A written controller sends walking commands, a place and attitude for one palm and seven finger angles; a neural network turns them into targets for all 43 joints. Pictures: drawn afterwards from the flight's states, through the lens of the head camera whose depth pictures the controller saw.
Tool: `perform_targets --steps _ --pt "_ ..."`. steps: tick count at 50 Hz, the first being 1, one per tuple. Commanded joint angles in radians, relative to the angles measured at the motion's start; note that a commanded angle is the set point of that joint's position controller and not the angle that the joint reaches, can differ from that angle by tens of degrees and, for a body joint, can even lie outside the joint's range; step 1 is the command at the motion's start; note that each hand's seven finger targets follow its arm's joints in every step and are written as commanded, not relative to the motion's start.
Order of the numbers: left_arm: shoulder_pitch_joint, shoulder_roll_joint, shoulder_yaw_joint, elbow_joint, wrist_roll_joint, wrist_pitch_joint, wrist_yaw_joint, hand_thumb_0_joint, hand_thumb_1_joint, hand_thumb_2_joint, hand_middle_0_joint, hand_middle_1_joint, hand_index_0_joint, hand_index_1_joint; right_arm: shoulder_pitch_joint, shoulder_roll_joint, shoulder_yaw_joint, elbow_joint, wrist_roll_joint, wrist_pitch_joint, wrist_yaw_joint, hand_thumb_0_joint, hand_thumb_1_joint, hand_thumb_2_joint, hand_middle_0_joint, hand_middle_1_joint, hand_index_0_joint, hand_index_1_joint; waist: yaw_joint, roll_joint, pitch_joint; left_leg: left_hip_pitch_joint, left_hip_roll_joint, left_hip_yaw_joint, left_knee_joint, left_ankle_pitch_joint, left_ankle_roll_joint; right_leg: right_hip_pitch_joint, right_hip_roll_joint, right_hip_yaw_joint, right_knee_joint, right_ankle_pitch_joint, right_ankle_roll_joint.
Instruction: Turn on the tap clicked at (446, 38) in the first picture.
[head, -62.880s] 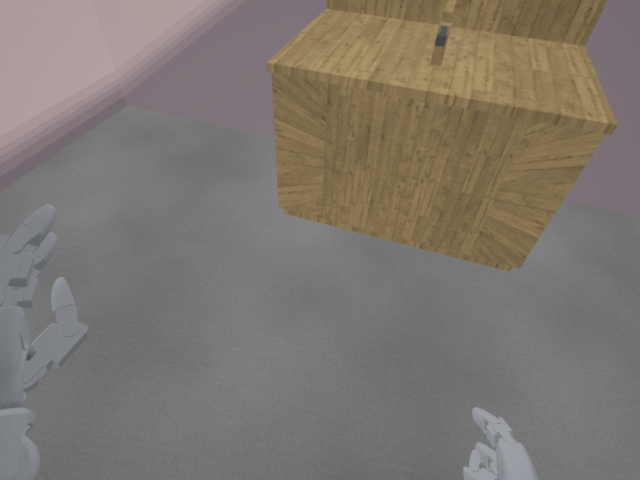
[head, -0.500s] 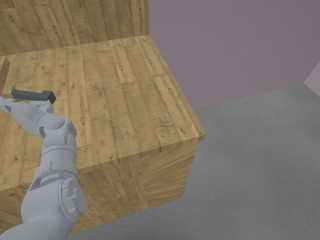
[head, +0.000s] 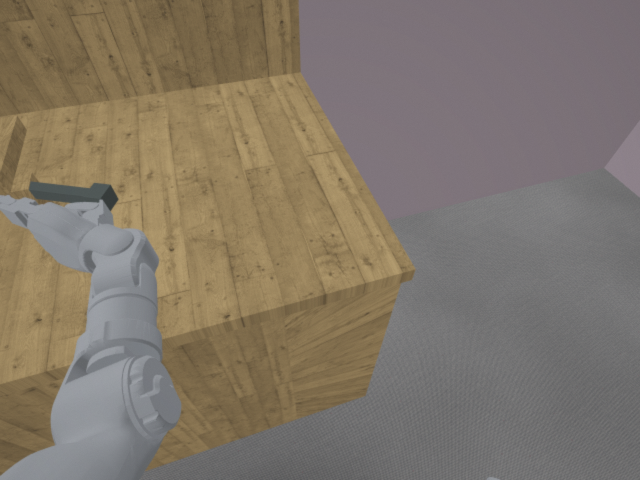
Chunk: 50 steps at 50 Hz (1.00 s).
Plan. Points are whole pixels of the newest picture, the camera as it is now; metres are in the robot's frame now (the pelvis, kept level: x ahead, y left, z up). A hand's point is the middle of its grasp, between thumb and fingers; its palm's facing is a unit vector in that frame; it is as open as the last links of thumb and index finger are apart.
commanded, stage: lift the hand up off the lever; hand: left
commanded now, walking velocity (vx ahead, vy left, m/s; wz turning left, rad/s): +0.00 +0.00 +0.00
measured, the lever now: (101, 198) +0.47 +0.29 +0.10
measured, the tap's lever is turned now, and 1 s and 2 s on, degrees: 64 64 64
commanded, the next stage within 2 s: draw the hand back beside the body in 0.38 s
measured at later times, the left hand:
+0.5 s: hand (97, 211) +0.43 +0.28 +0.11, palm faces +0.88 -0.47 -0.06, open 8.3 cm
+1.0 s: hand (62, 198) +0.36 +0.25 +0.21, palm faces +0.37 -0.90 -0.24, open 7.8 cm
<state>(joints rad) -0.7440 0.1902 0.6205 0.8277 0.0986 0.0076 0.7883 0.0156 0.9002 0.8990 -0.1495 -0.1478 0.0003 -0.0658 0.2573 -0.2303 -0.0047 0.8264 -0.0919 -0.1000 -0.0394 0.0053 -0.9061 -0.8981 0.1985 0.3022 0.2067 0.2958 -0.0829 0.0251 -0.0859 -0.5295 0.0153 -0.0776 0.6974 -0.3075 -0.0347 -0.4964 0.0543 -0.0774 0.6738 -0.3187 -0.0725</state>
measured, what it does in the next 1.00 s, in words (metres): stands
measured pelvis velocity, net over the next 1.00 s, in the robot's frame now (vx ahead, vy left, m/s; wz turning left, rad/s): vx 0.01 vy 0.01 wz -0.03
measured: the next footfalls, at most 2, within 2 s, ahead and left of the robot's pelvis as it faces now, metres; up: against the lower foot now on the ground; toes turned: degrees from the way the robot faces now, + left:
none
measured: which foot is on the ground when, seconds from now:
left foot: down 0.00-1.00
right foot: down 0.00-1.00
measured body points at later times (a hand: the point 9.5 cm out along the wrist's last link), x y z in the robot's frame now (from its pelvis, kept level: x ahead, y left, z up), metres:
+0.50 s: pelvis +0.01 -0.01 +0.00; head +0.03 -0.01 +0.45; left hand +0.38 +0.30 +0.12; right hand +0.11 -0.26 -0.12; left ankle +0.03 +0.14 -0.72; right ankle +0.01 -0.07 -0.72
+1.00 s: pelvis +0.01 +0.01 +0.02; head -0.02 -0.02 +0.47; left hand +0.33 +0.29 +0.22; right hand +0.15 -0.23 -0.08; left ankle +0.02 +0.14 -0.72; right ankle +0.01 -0.07 -0.72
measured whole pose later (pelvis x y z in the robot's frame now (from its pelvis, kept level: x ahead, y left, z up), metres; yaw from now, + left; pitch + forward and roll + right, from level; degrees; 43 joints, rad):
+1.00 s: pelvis +0.01 +0.01 +0.02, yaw -2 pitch -3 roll +0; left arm -0.27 0.38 0.22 0.34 -0.09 -0.15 0.13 0.01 0.90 0.90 -0.16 -0.20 -0.15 -0.19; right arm 0.21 -0.26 0.01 0.71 0.04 -0.05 -0.05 0.01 -0.91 -0.90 0.20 0.30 0.21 0.30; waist 0.02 0.07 -0.01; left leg -0.16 0.00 -0.02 0.43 -0.22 -0.01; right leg -0.15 0.04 -0.02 0.43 -0.23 -0.05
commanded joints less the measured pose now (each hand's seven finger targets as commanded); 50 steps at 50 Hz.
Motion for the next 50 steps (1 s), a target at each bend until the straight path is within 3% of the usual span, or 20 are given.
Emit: perform_targets --steps 1,3,6,7,13,24,25,26,28,30,34,35,36,38,39,43,45,46,47,50 --pt "-0.822 0.521 -0.189 -0.518 0.162 -0.168 -0.045 0.000 0.900 0.900 -0.150 -0.150 -0.150 -0.150 -0.015 -0.138 -0.048 -0.093 0.004 -0.040 -0.018 0.000 -0.900 -0.900 0.200 0.300 0.200 0.300 -0.005 0.192 -0.458 0.219 -0.031 0.040 -0.068 0.155 0.074 0.184 -0.038 0.072 -0.107 0.199 0.042" --pt "-0.820 0.502 -0.207 -0.524 0.157 -0.158 -0.050 0.000 0.900 0.900 -0.150 -0.150 -0.150 -0.150 -0.021 -0.134 -0.045 -0.097 0.008 -0.043 -0.019 0.000 -0.900 -0.900 0.200 0.300 0.200 0.300 -0.008 0.173 -0.447 0.215 -0.030 0.047 -0.068 0.160 0.077 0.189 -0.042 0.078 -0.108 0.214 0.047" --pt "-0.812 0.552 -0.167 -0.561 0.162 -0.147 -0.053 0.000 0.900 0.900 -0.150 -0.150 -0.150 -0.150 -0.018 -0.137 -0.049 -0.098 0.005 -0.039 -0.024 0.000 -0.900 -0.900 0.200 0.300 0.200 0.300 0.010 0.185 -0.486 0.229 -0.031 0.046 -0.068 0.197 0.074 0.231 -0.044 0.080 -0.103 0.254 0.043" --pt "-0.817 0.517 -0.198 -0.583 0.162 -0.143 -0.057 0.000 0.900 0.900 -0.150 -0.150 -0.150 -0.150 -0.028 -0.132 -0.047 -0.107 0.010 -0.043 -0.022 0.000 -0.900 -0.900 0.200 0.300 0.200 0.300 0.005 0.202 -0.480 0.240 -0.030 0.053 -0.067 0.213 0.074 0.218 -0.047 0.081 -0.101 0.273 0.044" --pt "-0.767 0.540 -0.168 -0.569 0.168 -0.107 -0.061 0.000 0.900 0.900 -0.150 -0.150 -0.150 -0.150 -0.034 -0.128 -0.046 -0.105 0.009 -0.040 -0.024 0.000 -0.900 -0.900 0.200 0.300 0.200 0.300 0.014 0.161 -0.434 0.209 -0.030 0.059 -0.066 0.222 0.079 0.242 -0.053 0.091 -0.108 0.298 0.048" --pt "-0.720 0.546 -0.151 -0.628 0.152 -0.095 -0.072 0.000 0.900 0.900 -0.150 -0.150 -0.150 -0.150 -0.051 -0.122 -0.049 -0.116 0.016 -0.036 -0.032 0.000 -0.900 -0.900 0.200 0.300 0.200 0.300 0.025 0.168 -0.450 0.202 -0.029 0.065 -0.058 0.242 0.076 0.280 -0.066 0.111 -0.102 0.355 0.054" --pt "-0.683 0.484 -0.220 -0.666 0.053 -0.066 -0.189 0.000 0.900 0.900 -0.151 -0.153 -0.151 -0.153 -0.081 -0.137 -0.047 -0.136 0.045 -0.024 -0.044 0.000 -0.900 -0.900 0.200 0.300 0.200 0.300 0.005 0.136 -0.485 0.258 -0.033 0.080 -0.062 0.251 0.080 0.317 -0.059 0.126 -0.109 0.409 0.062" --pt "-0.693 0.549 -0.175 -0.708 0.025 -0.060 -0.251 0.000 0.900 0.900 -0.152 -0.156 -0.152 -0.156 -0.072 -0.140 -0.048 -0.145 0.048 -0.017 -0.057 0.000 -0.900 -0.900 0.200 0.300 0.200 0.300 0.021 0.168 -0.508 0.290 -0.035 0.082 -0.072 0.267 0.082 0.353 -0.061 0.128 -0.123 0.431 0.059" --pt "-0.695 0.549 -0.180 -0.758 -0.006 -0.053 -0.309 0.000 0.900 0.900 -0.154 -0.162 -0.154 -0.162 -0.077 -0.127 -0.038 -0.152 0.057 -0.017 -0.069 0.000 -0.900 -0.900 0.200 0.300 0.200 0.300 0.030 0.198 -0.498 0.319 -0.037 0.084 -0.090 0.303 0.082 0.375 -0.062 0.127 -0.133 0.479 0.061" --pt "-0.645 0.498 -0.210 -0.771 -0.029 -0.044 -0.353 0.000 0.900 0.900 -0.156 -0.168 -0.156 -0.168 -0.094 -0.121 -0.029 -0.162 0.063 -0.019 -0.075 0.000 -0.900 -0.900 0.200 0.300 0.200 0.300 0.031 0.198 -0.422 0.324 -0.037 0.081 -0.111 0.299 0.083 0.345 -0.056 0.117 -0.148 0.454 0.056" --pt "-0.506 0.454 -0.235 -0.874 -0.063 -0.053 -0.411 0.000 0.900 0.900 -0.160 -0.180 -0.160 -0.180 -0.126 -0.117 -0.022 -0.193 0.073 -0.034 -0.078 0.000 -0.900 -0.900 0.200 0.300 0.200 0.300 0.054 0.205 -0.373 0.350 -0.038 0.071 -0.154 0.260 0.085 0.330 -0.044 0.111 -0.182 0.362 0.047" --pt "-0.315 0.697 -0.108 -0.726 -0.105 -0.098 -0.431 0.000 0.900 0.900 -0.161 -0.183 -0.161 -0.183 -0.088 -0.151 -0.036 -0.165 0.097 -0.050 -0.054 0.000 -0.900 -0.900 0.200 0.300 0.200 0.300 0.067 0.166 -0.361 0.342 -0.018 0.069 -0.198 0.196 0.061 0.394 -0.070 0.125 -0.205 0.341 0.081" --pt "-0.280 0.708 -0.106 -0.743 -0.113 -0.130 -0.450 0.000 0.900 0.900 -0.162 -0.186 -0.162 -0.186 -0.105 -0.151 -0.032 -0.173 0.097 -0.053 -0.046 0.000 -0.900 -0.900 0.200 0.300 0.200 0.300 0.090 0.194 -0.340 0.308 -0.032 0.076 -0.211 0.176 0.058 0.435 -0.074 0.127 -0.212 0.314 0.080" --pt "-0.237 0.530 -0.248 -0.797 -0.128 -0.177 -0.493 0.000 0.900 0.900 -0.164 -0.192 -0.164 -0.192 -0.142 -0.124 -0.025 -0.209 0.109 -0.067 -0.040 0.000 -0.900 -0.900 0.200 0.300 0.200 0.300 0.065 0.132 -0.281 0.333 -0.037 0.082 -0.244 0.166 0.060 0.420 -0.064 0.119 -0.236 0.289 0.078" --pt "-0.168 0.486 -0.268 -0.742 -0.142 -0.184 -0.510 0.000 0.900 0.900 -0.165 -0.195 -0.165 -0.195 -0.149 -0.126 -0.026 -0.213 0.113 -0.071 -0.039 0.000 -0.900 -0.900 0.200 0.300 0.200 0.300 0.064 0.038 -0.210 0.324 -0.032 0.082 -0.263 0.143 0.069 0.397 -0.054 0.110 -0.256 0.252 0.078" --pt "0.114 0.288 -0.403 -0.539 -0.175 -0.184 -0.598 0.000 0.900 0.900 -0.169 -0.207 -0.169 -0.207 -0.141 -0.127 -0.029 -0.221 0.131 -0.045 -0.032 0.000 -0.900 -0.900 0.200 0.300 0.200 0.300 0.069 -0.106 0.003 0.314 -0.031 0.094 -0.301 0.058 0.086 0.308 -0.039 0.106 -0.338 0.098 0.074" --pt "0.265 0.262 -0.422 -0.507 -0.186 -0.168 -0.639 0.000 0.900 0.900 -0.171 -0.213 -0.171 -0.213 -0.131 -0.135 -0.031 -0.232 0.140 -0.012 -0.025 0.000 -0.900 -0.900 0.200 0.300 0.200 0.300 0.082 -0.119 0.066 0.316 -0.032 0.094 -0.313 0.048 0.087 0.307 -0.046 0.108 -0.365 0.065 0.070" --pt "0.334 0.254 -0.418 -0.485 -0.188 -0.163 -0.659 0.000 0.900 0.900 -0.172 -0.216 -0.172 -0.216 -0.132 -0.138 -0.033 -0.239 0.143 0.002 -0.020 0.000 -0.900 -0.900 0.200 0.300 0.200 0.300 0.091 -0.072 0.102 0.328 -0.035 0.096 -0.326 0.051 0.084 0.298 -0.042 0.098 -0.376 0.067 0.062" --pt "0.349 0.248 -0.432 -0.531 -0.194 -0.166 -0.675 0.000 0.900 0.900 -0.173 -0.219 -0.173 -0.219 -0.133 -0.138 -0.025 -0.251 0.147 0.015 -0.017 0.000 -0.900 -0.900 0.200 0.300 0.200 0.300 0.092 -0.080 0.102 0.346 -0.033 0.085 -0.344 0.057 0.084 0.317 -0.043 0.089 -0.374 0.066 0.059" --pt "0.353 0.371 -0.323 -0.708 -0.196 -0.180 -0.687 0.000 0.900 0.900 -0.176 -0.228 -0.176 -0.228 -0.173 -0.139 -0.032 -0.284 0.136 0.034 -0.019 0.000 -0.900 -0.900 0.200 0.300 0.200 0.300 0.115 -0.082 0.005 0.394 -0.032 0.084 -0.351 0.116 0.085 0.391 -0.047 0.098 -0.379 0.134 0.060"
